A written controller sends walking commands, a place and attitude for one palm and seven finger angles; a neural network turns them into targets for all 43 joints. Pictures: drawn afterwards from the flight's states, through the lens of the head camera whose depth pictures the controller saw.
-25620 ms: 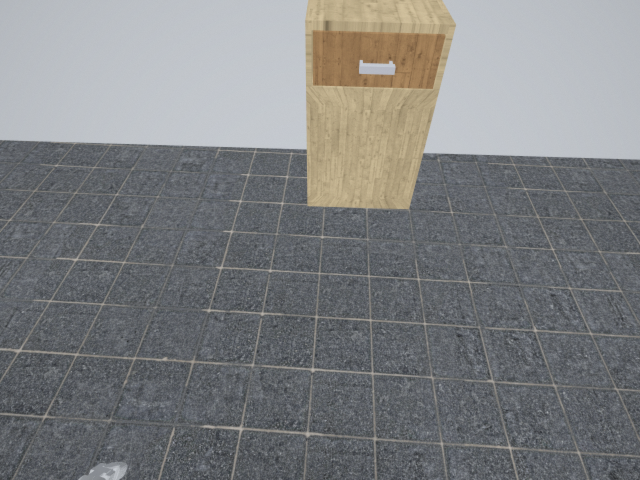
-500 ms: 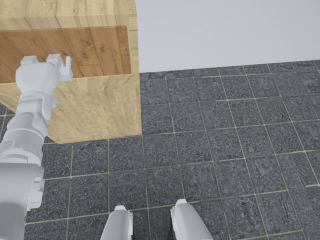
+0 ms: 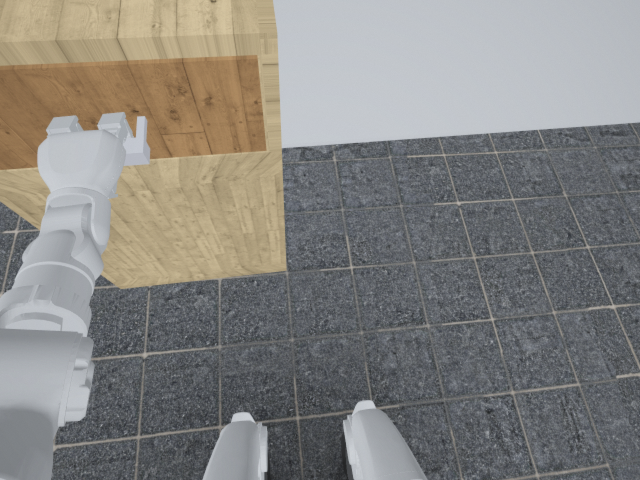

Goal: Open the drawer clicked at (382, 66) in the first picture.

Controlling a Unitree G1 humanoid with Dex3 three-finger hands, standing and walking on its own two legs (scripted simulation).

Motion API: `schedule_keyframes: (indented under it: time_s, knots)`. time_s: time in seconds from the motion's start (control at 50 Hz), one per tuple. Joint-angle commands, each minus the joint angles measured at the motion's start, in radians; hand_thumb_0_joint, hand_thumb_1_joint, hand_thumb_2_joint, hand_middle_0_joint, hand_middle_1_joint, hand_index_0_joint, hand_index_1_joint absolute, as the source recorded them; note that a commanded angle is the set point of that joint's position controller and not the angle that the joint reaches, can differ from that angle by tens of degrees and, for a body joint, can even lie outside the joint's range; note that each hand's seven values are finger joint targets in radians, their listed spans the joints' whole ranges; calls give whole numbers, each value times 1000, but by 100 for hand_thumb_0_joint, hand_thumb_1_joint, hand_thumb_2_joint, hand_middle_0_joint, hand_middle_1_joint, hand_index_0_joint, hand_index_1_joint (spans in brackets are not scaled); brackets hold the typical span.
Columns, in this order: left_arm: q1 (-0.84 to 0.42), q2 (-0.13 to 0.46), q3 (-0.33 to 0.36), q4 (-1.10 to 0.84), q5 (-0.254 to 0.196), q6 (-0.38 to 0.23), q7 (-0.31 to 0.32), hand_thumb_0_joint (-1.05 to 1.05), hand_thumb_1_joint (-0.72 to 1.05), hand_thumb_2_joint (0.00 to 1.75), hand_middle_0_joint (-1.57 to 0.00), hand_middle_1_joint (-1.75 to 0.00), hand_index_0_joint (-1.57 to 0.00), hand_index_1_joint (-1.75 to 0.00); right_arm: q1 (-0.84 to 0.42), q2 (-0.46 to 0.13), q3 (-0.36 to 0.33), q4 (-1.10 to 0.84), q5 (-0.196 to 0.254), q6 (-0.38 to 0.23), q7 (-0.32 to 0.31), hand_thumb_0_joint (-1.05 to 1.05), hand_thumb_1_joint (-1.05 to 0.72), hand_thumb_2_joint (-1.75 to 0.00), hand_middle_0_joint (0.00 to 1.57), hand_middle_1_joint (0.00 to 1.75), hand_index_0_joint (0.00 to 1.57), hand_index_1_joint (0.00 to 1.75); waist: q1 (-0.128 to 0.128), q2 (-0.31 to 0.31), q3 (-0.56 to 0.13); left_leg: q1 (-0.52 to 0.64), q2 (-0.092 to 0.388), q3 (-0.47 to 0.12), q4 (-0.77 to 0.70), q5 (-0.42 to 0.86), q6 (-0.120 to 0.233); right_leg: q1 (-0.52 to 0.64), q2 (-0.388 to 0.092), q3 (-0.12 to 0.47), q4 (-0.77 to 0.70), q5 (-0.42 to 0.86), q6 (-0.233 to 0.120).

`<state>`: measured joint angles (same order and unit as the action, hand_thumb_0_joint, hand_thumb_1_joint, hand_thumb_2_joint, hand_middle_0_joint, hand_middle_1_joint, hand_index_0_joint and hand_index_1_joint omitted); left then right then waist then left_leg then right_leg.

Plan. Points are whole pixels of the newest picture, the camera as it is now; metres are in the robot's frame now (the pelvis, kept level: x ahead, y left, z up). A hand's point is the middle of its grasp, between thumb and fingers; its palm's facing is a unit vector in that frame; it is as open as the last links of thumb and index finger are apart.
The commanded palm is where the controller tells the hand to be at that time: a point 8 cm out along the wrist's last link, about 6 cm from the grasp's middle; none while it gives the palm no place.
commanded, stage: pull the drawer open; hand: left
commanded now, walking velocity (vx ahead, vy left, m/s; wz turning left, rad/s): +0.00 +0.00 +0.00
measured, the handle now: (101, 140) +0.55 +0.26 +0.00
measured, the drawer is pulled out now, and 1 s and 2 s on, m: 0.00 0.12 0.22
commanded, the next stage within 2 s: none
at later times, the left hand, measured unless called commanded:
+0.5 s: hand (101, 216) +0.45 +0.25 -0.02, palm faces -0.03 -0.03 -1.00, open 6.0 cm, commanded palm +0.41 +0.24 +0.03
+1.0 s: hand (97, 270) +0.38 +0.25 -0.02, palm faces -0.02 -0.03 -1.00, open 6.0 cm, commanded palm +0.34 +0.24 +0.03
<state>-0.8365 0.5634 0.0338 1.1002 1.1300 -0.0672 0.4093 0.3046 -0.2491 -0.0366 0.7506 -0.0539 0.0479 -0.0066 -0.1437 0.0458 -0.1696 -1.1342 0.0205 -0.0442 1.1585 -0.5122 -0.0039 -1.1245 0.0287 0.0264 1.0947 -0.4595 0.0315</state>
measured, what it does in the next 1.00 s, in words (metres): stands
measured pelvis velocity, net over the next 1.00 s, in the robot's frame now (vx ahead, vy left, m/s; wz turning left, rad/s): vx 0.03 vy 0.00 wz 0.00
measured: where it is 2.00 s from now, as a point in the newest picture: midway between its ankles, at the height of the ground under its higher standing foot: outside the picture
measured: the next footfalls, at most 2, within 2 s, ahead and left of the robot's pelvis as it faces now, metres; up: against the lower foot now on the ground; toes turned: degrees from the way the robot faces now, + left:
none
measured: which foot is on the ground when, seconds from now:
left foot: down 0.00-1.00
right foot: down 0.00-1.00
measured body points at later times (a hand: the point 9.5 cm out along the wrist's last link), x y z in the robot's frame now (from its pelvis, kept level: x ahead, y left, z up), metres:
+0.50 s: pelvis +0.02 +0.01 +0.02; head +0.15 +0.01 +0.45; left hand +0.45 +0.25 +0.04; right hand +0.08 -0.26 -0.12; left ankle +0.00 +0.12 -0.64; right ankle +0.02 -0.14 -0.64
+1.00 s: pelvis +0.03 +0.00 +0.03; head +0.12 +0.00 +0.47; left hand +0.37 +0.24 +0.04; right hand +0.13 -0.26 -0.10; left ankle +0.00 +0.12 -0.64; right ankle +0.02 -0.14 -0.64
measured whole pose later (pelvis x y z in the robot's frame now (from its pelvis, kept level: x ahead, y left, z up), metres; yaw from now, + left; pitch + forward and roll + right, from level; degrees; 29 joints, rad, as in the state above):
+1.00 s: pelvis +0.03 +0.00 +0.03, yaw +0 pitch +21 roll -1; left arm -0.24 0.38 -0.02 0.64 1.11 -0.02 0.52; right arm 0.22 -0.23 -0.06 0.70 -0.04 0.07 -0.01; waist -0.04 0.04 -0.18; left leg -0.86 0.02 -0.02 1.02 -0.51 0.00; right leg -0.87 0.02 0.05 0.97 -0.46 0.03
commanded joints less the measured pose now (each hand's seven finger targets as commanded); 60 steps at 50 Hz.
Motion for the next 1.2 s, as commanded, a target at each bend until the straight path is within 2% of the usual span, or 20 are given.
schedule_keyframes:
  time_s: [0.0,0.04,0.12,0.2,0.38,0.42,0.5,0.54,0.56,0.62,0.7,0.76,0.8,0.92,1.0,1.02,1.08,1.1,1.14,1.18]
  knots:
    - [-256,218,61,-189,-14,-8,28,0,90,90,-40,-135,-40,-135,173,-178,-67,-37,0,-11,-15,0,-90,-90,20,30,20,30,26,91,-535,416,-14,34,-113,484,30,278,31,-61,-106,381,-60]
    - [-197,188,49,-190,-20,-6,25,0,90,90,-40,-135,-40,-135,163,-173,-67,-44,2,-9,-12,0,-90,-90,20,30,20,30,35,82,-518,419,-13,37,-121,494,29,289,33,-63,-111,391,-61]
    - [-101,198,77,-238,-25,-16,27,0,90,90,-40,-135,-40,-135,151,-172,-71,-53,5,-4,-13,0,-90,-90,20,30,20,30,63,53,-519,426,-11,44,-134,520,29,334,32,-60,-116,422,-60]
    - [-27,172,74,-253,-29,-18,40,0,90,90,-40,-135,-40,-135,136,-170,-75,-53,7,2,-13,0,-90,-90,20,30,20,30,66,17,-475,412,-12,51,-147,507,32,355,32,-53,-129,436,-59]
    - [104,127,79,-341,-22,-15,85,0,90,90,-40,-135,-40,-135,97,-157,-83,-68,8,11,-10,0,-90,-90,20,30,20,30,96,15,-466,467,-12,56,-168,600,27,391,29,-51,-139,490,-60]
    - [113,88,50,-351,-20,-9,94,0,90,90,-40,-135,-40,-135,82,-152,-83,-75,10,9,-10,0,-90,-90,20,30,20,30,89,14,-428,464,-14,57,-179,573,26,382,30,-56,-152,470,-61]
    - [142,71,50,-379,-14,6,108,0,90,90,-40,-135,-40,-135,76,-150,-89,-78,11,14,-9,0,-90,-90,20,30,20,30,97,18,-444,510,-12,50,-183,622,23,388,32,-58,-152,481,-64]
    - [177,23,18,-396,-18,17,113,0,90,90,-40,-135,-40,-135,63,-143,-89,-91,13,13,-6,0,-90,-90,20,30,20,30,95,17,-437,523,-14,54,-190,617,23,396,33,-60,-166,479,-64]
    - [172,45,35,-425,-23,17,112,0,90,90,-40,-135,-40,-135,57,-146,-89,-90,12,12,-5,0,-90,-90,20,30,20,30,102,49,-448,535,-13,53,-191,637,21,402,31,-58,-164,488,-67]
    - [238,32,32,-429,-25,26,115,0,90,90,-40,-135,-40,-135,37,-140,-85,-102,15,14,-12,0,-90,-90,20,30,20,30,102,-12,-423,508,-18,62,-200,604,25,435,29,-54,-179,504,-60]
    - [305,31,43,-466,-29,29,118,0,90,90,-40,-135,-40,-135,22,-138,-84,-110,16,13,-13,0,-90,-90,20,30,20,30,120,12,-402,524,-19,58,-213,601,22,444,32,-56,-179,492,-67]
    - [361,19,42,-545,-32,34,127,0,90,90,-40,-135,-40,-135,4,-137,-84,-128,14,10,-11,0,-90,-90,20,30,20,30,131,38,-435,565,-16,51,-216,654,19,456,33,-59,-180,503,-71]
    - [412,-24,15,-559,-28,40,136,0,90,90,-40,-135,-40,-135,-7,-130,-85,-131,15,7,-10,0,-90,-90,20,30,20,30,125,27,-401,572,-14,50,-219,652,17,443,35,-63,-185,493,-69]
    - [436,-42,0,-649,-20,51,161,0,90,90,-40,-135,-40,-135,-44,-126,-79,-143,11,-6,-14,0,-90,-90,20,30,20,30,117,16,-383,567,-16,55,-227,598,17,446,30,-65,-195,476,-66]
    - [482,-22,22,-633,-21,65,166,0,90,90,-40,-135,-40,-135,-58,-129,-77,-136,11,-11,-19,0,-90,-90,20,30,20,30,129,20,-344,554,-22,53,-239,532,16,445,32,-63,-199,436,-72]
    - [452,-40,-4,-631,-12,64,170,0,90,90,-40,-135,-40,-135,-69,-124,-71,-138,11,-14,-22,0,-90,-90,20,30,20,30,115,9,-334,542,-23,55,-242,501,16,429,30,-64,-203,414,-70]
    - [473,-3,30,-635,-11,63,172,0,90,90,-40,-135,-40,-135,-84,-125,-69,-139,11,-18,-28,0,-90,-90,20,30,20,30,135,7,-347,530,-30,61,-246,461,17,448,28,-59,-201,395,-71]
    - [477,-30,12,-619,-20,67,167,0,90,90,-40,-135,-40,-135,-77,-125,-73,-137,12,-22,-28,0,-90,-90,20,30,20,30,124,-5,-322,523,-31,58,-244,440,19,446,29,-60,-204,392,-72]
    - [529,-7,37,-629,-22,62,167,0,90,90,-40,-135,-40,-135,-88,-125,-70,-144,13,-25,-30,0,-90,-90,20,30,20,30,150,1,-331,518,-36,62,-248,438,19,465,29,-52,-204,395,-75]
    - [510,-13,27,-637,-17,58,164,0,90,90,-40,-135,-40,-135,-101,-121,-66,-149,14,-28,-32,0,-90,-90,20,30,20,30,142,-3,-330,511,-36,65,-244,433,20,451,27,-53,-201,389,-71]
